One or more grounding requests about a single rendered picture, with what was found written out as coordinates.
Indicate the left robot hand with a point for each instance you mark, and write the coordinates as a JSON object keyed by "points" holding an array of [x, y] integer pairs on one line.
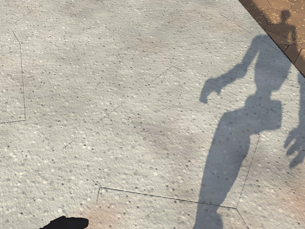
{"points": [[67, 223]]}

